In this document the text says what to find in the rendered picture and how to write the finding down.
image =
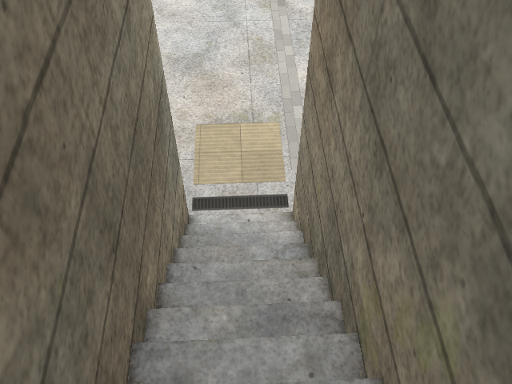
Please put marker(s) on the stairs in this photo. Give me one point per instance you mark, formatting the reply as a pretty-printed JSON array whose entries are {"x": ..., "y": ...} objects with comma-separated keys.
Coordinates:
[{"x": 244, "y": 303}]

